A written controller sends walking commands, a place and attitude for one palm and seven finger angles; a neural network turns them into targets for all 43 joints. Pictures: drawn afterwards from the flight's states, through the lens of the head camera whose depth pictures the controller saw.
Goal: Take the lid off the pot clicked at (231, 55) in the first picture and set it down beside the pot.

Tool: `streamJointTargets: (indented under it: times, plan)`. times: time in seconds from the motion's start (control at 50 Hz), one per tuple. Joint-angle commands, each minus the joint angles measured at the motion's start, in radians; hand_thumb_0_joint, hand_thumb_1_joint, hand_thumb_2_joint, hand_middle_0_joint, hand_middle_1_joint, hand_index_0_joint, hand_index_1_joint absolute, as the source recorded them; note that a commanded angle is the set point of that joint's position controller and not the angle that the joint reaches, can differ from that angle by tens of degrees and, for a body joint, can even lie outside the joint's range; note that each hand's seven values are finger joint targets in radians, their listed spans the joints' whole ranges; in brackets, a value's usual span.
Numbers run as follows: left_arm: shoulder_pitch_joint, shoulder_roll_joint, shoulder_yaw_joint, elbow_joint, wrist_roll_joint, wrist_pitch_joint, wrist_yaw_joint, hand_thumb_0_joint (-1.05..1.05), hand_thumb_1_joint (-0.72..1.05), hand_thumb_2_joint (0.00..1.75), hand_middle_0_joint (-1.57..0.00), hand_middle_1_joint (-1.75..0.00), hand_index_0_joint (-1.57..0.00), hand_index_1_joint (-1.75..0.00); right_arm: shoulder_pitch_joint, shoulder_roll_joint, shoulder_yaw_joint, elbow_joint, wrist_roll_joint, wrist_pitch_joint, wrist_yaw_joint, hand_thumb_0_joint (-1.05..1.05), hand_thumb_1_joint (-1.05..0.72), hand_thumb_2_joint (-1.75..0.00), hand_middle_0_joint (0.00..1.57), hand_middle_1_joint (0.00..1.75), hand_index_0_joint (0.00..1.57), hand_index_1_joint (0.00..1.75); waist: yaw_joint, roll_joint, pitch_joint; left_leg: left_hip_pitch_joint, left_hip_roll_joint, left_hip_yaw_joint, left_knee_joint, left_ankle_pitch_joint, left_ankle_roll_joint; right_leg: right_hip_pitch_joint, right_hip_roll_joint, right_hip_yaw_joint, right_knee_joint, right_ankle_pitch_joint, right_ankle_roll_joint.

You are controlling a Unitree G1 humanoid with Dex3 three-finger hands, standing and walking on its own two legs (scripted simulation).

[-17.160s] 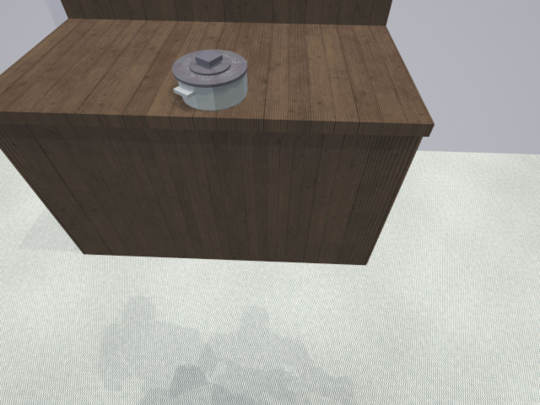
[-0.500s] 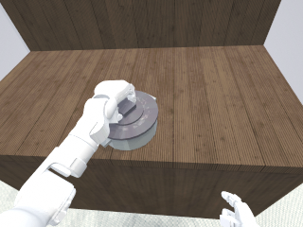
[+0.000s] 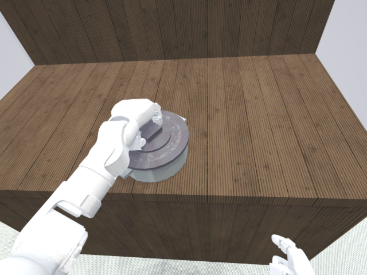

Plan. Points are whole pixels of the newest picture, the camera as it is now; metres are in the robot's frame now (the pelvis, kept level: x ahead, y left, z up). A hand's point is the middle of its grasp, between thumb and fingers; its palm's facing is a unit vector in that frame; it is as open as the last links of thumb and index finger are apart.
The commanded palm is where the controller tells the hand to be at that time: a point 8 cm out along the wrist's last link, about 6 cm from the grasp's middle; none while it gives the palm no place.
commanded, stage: lift the lid straight up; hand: left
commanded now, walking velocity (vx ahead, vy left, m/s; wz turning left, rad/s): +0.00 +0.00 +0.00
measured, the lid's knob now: (148, 130) +0.43 +0.10 +0.09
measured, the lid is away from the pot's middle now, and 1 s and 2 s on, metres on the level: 0.00 0.00 0.00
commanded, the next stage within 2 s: open the fingers wide in 0.72 s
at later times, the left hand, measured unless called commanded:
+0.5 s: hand (136, 115) +0.40 +0.11 +0.17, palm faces -0.15 -0.05 -0.99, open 6.8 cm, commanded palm +0.38 +0.12 +0.22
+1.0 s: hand (140, 111) +0.40 +0.09 +0.18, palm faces -0.15 -0.01 -0.99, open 5.7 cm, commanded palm +0.38 +0.11 +0.25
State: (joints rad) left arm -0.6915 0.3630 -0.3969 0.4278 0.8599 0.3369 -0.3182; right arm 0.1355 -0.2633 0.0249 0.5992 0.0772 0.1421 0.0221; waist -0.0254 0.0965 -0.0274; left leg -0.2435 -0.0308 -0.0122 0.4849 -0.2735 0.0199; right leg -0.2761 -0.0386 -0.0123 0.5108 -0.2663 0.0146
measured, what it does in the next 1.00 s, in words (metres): stands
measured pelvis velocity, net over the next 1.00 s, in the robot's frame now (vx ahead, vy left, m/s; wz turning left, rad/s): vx -0.01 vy -0.01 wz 0.00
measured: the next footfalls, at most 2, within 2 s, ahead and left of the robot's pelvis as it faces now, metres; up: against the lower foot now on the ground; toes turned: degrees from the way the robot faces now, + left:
none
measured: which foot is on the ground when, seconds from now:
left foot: down 0.00-1.00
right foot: down 0.00-1.00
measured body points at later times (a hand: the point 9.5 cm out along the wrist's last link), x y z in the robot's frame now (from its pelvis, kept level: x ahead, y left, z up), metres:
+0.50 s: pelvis +0.00 +0.00 +0.00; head +0.00 -0.05 +0.45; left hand +0.40 +0.11 +0.22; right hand +0.19 -0.22 -0.11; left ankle -0.01 +0.11 -0.74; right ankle +0.00 -0.13 -0.74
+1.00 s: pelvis -0.01 -0.01 +0.00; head -0.01 -0.05 +0.45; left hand +0.40 +0.09 +0.23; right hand +0.18 -0.23 -0.11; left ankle -0.01 +0.11 -0.74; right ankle +0.00 -0.13 -0.74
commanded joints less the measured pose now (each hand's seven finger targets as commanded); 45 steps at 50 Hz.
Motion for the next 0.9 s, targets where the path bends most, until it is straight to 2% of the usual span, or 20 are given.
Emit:
streamJointTargets:
  times: [0.0,0.14,0.18,0.26,0.3,0.32,0.36,0.4,0.42,0.48,0.52,0.54,0.6,0.62,0.68,0.72,0.76,0.82,0.84,0.88]
  plan:
    - [-0.534,0.163,0.139,-0.233,0.007,-0.009,0.038,0.0,0.39,1.29,-0.85,-0.76,-0.9,-0.76,-0.147,-0.086,-0.021,-0.147,0.007,-0.047,-0.001,0.0,-0.9,-0.9,0.2,0.3,0.2,0.3,-0.001,-0.116,-0.348,0.112,-0.01,-0.006,-0.05,0.297,0.037,0.162,0.042,-0.033,-0.027,0.382,-0.053]
    - [-0.538,0.222,0.189,-0.329,0.006,-0.024,0.039,0.0,0.39,1.29,-0.85,-0.76,-0.9,-0.76,-0.158,-0.08,-0.02,-0.154,-0.002,-0.07,-0.002,0.0,-0.9,-0.9,0.2,0.3,0.2,0.3,0.016,-0.108,-0.421,0.146,-0.013,-0.009,-0.044,0.368,0.041,0.224,0.039,-0.023,-0.018,0.449,-0.052]
    - [-0.542,0.181,0.152,-0.314,0.002,-0.014,0.033,0.0,0.39,1.29,-0.85,-0.76,-0.9,-0.76,-0.165,-0.077,-0.019,-0.148,0.002,-0.071,-0.002,0.0,-0.9,-0.9,0.2,0.3,0.2,0.3,0.008,-0.12,-0.372,0.135,-0.012,-0.007,-0.049,0.344,0.038,0.196,0.038,-0.029,-0.027,0.439,-0.05]
    - [-0.589,0.193,0.153,-0.317,0.009,-0.001,0.033,0.0,0.39,1.29,-0.85,-0.76,-0.9,-0.76,-0.165,-0.081,-0.018,-0.137,0.003,-0.072,-0.001,0.0,-0.9,-0.9,0.2,0.3,0.2,0.3,0.004,-0.102,-0.355,0.143,-0.009,-0.014,-0.053,0.341,0.036,0.17,0.042,-0.035,-0.032,0.411,-0.054]
    - [-0.618,0.217,0.171,-0.369,0.011,-0.001,0.032,0.0,0.39,1.29,-0.85,-0.76,-0.9,-0.76,-0.17,-0.078,-0.02,-0.143,0.002,-0.08,-0.002,0.0,-0.9,-0.9,0.2,0.3,0.2,0.3,0.014,-0.089,-0.403,0.165,-0.011,-0.016,-0.051,0.355,0.037,0.193,0.04,-0.028,-0.026,0.421,-0.055]
    - [-0.612,0.27,0.22,-0.409,0.002,-0.011,0.037,0.0,0.39,1.29,-0.85,-0.76,-0.9,-0.76,-0.173,-0.089,-0.025,-0.148,-0.003,-0.085,-0.001,0.0,-0.9,-0.9,0.2,0.3,0.2,0.3,0.017,-0.079,-0.439,0.178,-0.01,-0.02,-0.041,0.38,0.04,0.215,0.037,-0.026,-0.021,0.441,-0.059]
    - [-0.614,0.225,0.181,-0.418,0.008,-0.009,0.03,0.0,0.39,1.29,-0.85,-0.76,-0.9,-0.76,-0.177,-0.072,-0.02,-0.147,-0.003,-0.092,0.002,0.0,-0.9,-0.9,0.2,0.3,0.2,0.3,0.021,-0.083,-0.466,0.188,-0.014,-0.021,-0.039,0.421,0.038,0.233,0.039,-0.024,-0.013,0.48,-0.055]
    - [-0.556,0.185,0.153,-0.374,0.006,0.003,0.022,0.0,0.39,1.29,-0.85,-0.76,-0.9,-0.76,-0.178,-0.072,-0.019,-0.143,0.001,-0.087,0.011,0.0,-0.9,-0.9,0.2,0.3,0.2,0.3,0.019,-0.107,-0.421,0.17,-0.01,-0.021,-0.039,0.431,0.033,0.208,0.039,-0.033,-0.016,0.475,-0.053]
    - [-0.479,0.202,0.189,-0.309,-0.003,0.005,0.022,0.0,0.39,1.29,-0.85,-0.76,-0.9,-0.76,-0.172,-0.086,-0.025,-0.14,0.001,-0.083,0.013,0.0,-0.9,-0.9,0.2,0.3,0.2,0.3,0.018,-0.14,-0.378,0.144,-0.006,-0.012,-0.035,0.409,0.035,0.196,0.035,-0.034,-0.025,0.464,-0.055]
    - [-0.38,0.178,0.176,-0.139,0.012,0.012,0.01,0.0,0.39,1.29,-0.85,-0.76,-0.9,-0.76,-0.178,-0.092,-0.003,-0.136,0.01,-0.059,0.008,0.0,-0.9,-0.9,0.2,0.3,0.2,0.3,0.026,-0.202,-0.218,0.042,-0.003,0.018,-0.07,0.25,0.018,0.123,0.033,-0.046,-0.049,0.332,-0.045]
    - [-0.392,0.16,0.16,-0.191,0.006,0.0,0.004,0.0,0.39,1.29,-0.85,-0.76,-0.9,-0.76,-0.202,-0.101,-0.009,-0.157,0.009,-0.046,0.009,0.0,-0.9,-0.9,0.2,0.3,0.2,0.3,0.022,-0.191,-0.232,0.042,-0.002,0.019,-0.068,0.231,0.021,0.12,0.023,-0.041,-0.052,0.304,-0.051]
    - [-0.454,0.117,0.105,-0.26,0.016,-0.004,-0.003,0.0,0.39,1.29,-0.85,-0.76,-0.9,-0.76,-0.22,-0.088,-0.006,-0.172,0.01,-0.041,0.012,0.0,-0.9,-0.9,0.2,0.3,0.2,0.3,0.02,-0.153,-0.286,0.073,-0.004,0.024,-0.068,0.251,0.022,0.135,0.026,-0.04,-0.043,0.311,-0.05]
    - [-0.63,0.208,0.148,-0.457,0.023,-0.014,0.004,0.0,0.39,1.29,-0.85,-0.76,-0.9,-0.76,-0.235,-0.076,-0.015,-0.197,0.007,-0.05,0.012,0.0,-0.9,-0.9,0.2,0.3,0.2,0.3,0.025,-0.062,-0.435,0.157,-0.008,-0.005,-0.045,0.338,0.03,0.195,0.03,-0.028,-0.016,0.377,-0.059]
    - [-0.657,0.259,0.188,-0.479,0.015,-0.022,0.011,0.0,0.39,1.29,-0.85,-0.76,-0.9,-0.76,-0.227,-0.081,-0.019,-0.195,0.004,-0.056,0.01,0.0,-0.9,-0.9,0.2,0.3,0.2,0.3,0.017,-0.078,-0.448,0.163,-0.005,-0.014,-0.035,0.344,0.034,0.204,0.031,-0.024,-0.015,0.383,-0.06]
    - [-0.63,0.316,0.248,-0.261,0.033,0.011,0.021,0.0,0.39,1.29,-0.85,-0.76,-0.9,-0.76,-0.181,-0.086,0.0,-0.141,0.005,-0.053,-0.01,0.0,-0.9,-0.9,0.2,0.3,0.2,0.3,0.023,-0.119,-0.335,0.093,-0.003,0.001,-0.069,0.267,0.027,0.173,0.037,-0.028,-0.039,0.325,-0.054]
    - [-0.559,0.332,0.284,-0.172,0.012,0.007,0.029,0.0,0.39,1.29,-0.85,-0.76,-0.9,-0.76,-0.173,-0.102,0.001,-0.131,0.005,-0.049,-0.021,0.0,-0.9,-0.9,0.2,0.3,0.2,0.3,0.028,-0.159,-0.274,0.047,0.001,0.01,-0.085,0.198,0.024,0.154,0.027,-0.026,-0.059,0.258,-0.051]
    - [-0.53,0.201,0.177,-0.154,0.015,0.007,0.014,0.0,0.39,1.29,-0.85,-0.76,-0.9,-0.76,-0.202,-0.086,0.008,-0.154,0.009,-0.048,-0.016,0.0,-0.9,-0.9,0.2,0.3,0.2,0.3,0.032,-0.161,-0.255,0.041,0.001,0.015,-0.086,0.197,0.02,0.129,0.025,-0.035,-0.053,0.244,-0.051]
    - [-0.493,0.104,0.099,-0.231,-0.002,0.005,-0.003,0.0,0.37,1.29,-0.84,-0.74,-0.89,-0.74,-0.225,-0.087,-0.011,-0.188,0.015,-0.042,0.004,0.0,-0.9,-0.9,0.2,0.3,0.2,0.3,0.018,-0.15,-0.309,0.084,0.003,0.014,-0.06,0.235,0.026,0.127,0.024,-0.036,-0.045,0.273,-0.055]
    - [-0.505,0.096,0.08,-0.214,0.011,0.009,-0.008,0.0,0.35,1.29,-0.84,-0.73,-0.89,-0.73,-0.224,-0.088,-0.007,-0.181,0.016,-0.034,0.006,0.0,-0.9,-0.9,0.2,0.3,0.2,0.3,0.013,-0.148,-0.318,0.086,0.004,0.023,-0.067,0.232,0.024,0.126,0.029,-0.038,-0.046,0.268,-0.051]
    - [-0.594,0.176,0.128,-0.23,0.028,0.014,-0.008,0.0,0.31,1.3,-0.84,-0.69,-0.89,-0.69,-0.212,-0.094,-0.007,-0.175,0.017,-0.031,-0.001,0.0,-0.9,-0.9,0.2,0.3,0.2,0.3,0.009,-0.136,-0.313,0.08,0.0,0.02,-0.07,0.193,0.027,0.126,0.029,-0.03,-0.054,0.243,-0.05]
